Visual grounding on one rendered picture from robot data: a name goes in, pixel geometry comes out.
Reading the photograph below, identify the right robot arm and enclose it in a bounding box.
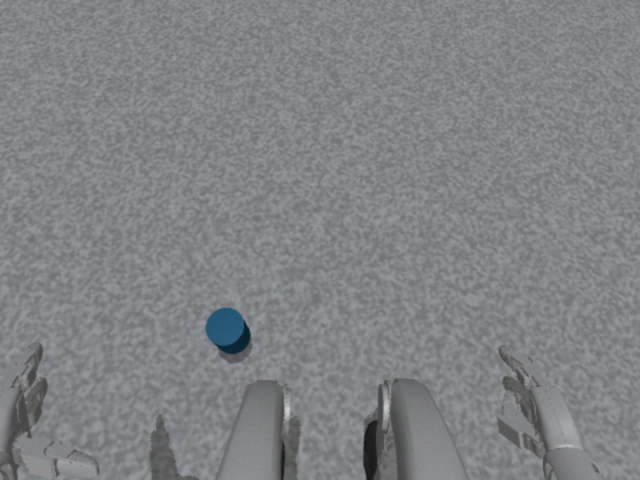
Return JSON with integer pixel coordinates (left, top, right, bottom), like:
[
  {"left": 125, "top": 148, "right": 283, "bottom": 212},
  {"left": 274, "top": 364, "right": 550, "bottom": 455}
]
[{"left": 543, "top": 448, "right": 607, "bottom": 480}]

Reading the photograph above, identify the left robot arm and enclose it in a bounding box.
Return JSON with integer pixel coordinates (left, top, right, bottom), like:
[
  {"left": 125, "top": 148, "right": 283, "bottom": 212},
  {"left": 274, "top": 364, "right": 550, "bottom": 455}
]
[{"left": 0, "top": 452, "right": 18, "bottom": 480}]

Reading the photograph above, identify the right robot hand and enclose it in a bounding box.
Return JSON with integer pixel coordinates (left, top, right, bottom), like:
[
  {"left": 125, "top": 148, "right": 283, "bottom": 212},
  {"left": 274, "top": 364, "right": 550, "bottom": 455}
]
[{"left": 497, "top": 345, "right": 584, "bottom": 459}]

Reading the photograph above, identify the can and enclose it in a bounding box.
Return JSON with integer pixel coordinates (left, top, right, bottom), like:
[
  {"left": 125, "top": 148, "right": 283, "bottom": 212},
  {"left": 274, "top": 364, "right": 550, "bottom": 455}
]
[{"left": 206, "top": 308, "right": 251, "bottom": 354}]

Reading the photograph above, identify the left robot hand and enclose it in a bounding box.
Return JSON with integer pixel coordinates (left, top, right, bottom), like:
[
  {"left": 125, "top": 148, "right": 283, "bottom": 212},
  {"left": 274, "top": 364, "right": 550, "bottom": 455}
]
[{"left": 0, "top": 343, "right": 99, "bottom": 479}]

